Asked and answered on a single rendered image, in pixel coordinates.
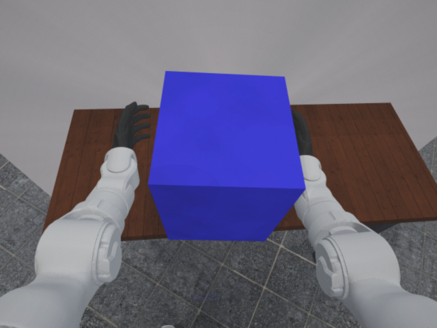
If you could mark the robot right hand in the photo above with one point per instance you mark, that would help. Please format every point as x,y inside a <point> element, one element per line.
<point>302,134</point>

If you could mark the robot left upper arm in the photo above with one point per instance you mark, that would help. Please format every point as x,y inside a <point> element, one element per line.
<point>75,258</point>

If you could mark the robot left hand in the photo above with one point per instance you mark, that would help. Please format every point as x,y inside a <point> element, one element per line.
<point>125,131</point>

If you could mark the robot right upper arm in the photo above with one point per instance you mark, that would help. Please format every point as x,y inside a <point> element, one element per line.
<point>360,270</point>

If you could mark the left robot forearm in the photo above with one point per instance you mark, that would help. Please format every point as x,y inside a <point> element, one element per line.
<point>112,197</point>

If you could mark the right robot forearm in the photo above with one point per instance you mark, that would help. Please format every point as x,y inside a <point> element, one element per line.
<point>320,213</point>

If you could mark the carton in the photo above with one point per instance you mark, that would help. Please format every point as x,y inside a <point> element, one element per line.
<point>225,163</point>

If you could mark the table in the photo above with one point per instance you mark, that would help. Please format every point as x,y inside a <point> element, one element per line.
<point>372,167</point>

